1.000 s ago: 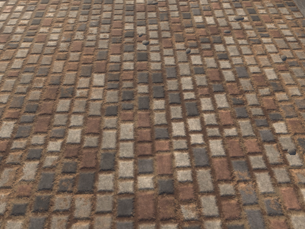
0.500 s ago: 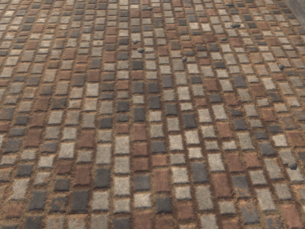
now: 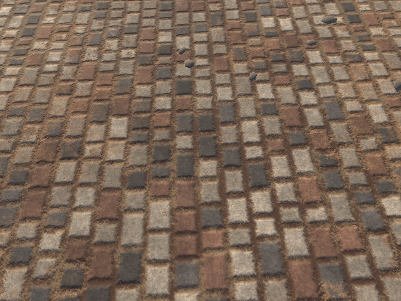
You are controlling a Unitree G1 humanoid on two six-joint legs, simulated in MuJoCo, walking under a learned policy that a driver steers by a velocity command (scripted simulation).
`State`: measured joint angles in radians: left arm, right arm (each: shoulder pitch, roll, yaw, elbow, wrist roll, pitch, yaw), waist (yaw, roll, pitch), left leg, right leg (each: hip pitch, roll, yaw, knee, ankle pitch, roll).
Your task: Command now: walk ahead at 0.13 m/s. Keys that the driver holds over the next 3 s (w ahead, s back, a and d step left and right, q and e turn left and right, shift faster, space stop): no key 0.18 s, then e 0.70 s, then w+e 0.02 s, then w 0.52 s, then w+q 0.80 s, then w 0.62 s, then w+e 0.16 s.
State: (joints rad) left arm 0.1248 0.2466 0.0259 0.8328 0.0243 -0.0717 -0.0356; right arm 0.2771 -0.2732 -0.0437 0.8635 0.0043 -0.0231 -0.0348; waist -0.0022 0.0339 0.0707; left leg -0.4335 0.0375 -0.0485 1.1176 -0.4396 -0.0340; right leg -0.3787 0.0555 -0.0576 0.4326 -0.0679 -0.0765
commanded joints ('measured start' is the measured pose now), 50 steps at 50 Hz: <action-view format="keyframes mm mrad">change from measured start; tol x32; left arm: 1 -70 98 19 -38 14 -21 5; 50 34 216 88 -175 -38 73 71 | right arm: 1 152 -23 -6 -11 -11 23 -18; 50 -124 -165 -63 -126 -38 -38 11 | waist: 1 -61 -128 -151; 19 1 132 -110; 25 85 -337 -118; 50 12 152 -50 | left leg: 1 157 50 -11 -197 27 -6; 15 164 134 -105 -795 59 101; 21 250 293 -135 -664 508 186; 27 -255 -39 -54 109 -174 -22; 46 283 -50 -34 -780 279 7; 50 319 303 -519 -963 -217 268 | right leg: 1 -25 -252 180 -199 307 -180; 9 -115 -189 205 -203 -487 -50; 19 -97 -55 48 305 -272 13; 23 67 -80 105 92 -46 -35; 25 285 -351 634 -125 267 -265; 30 305 -267 434 -53 373 -170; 46 131 -119 536 -25 -124 -65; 50 -312 6 268 557 -419 50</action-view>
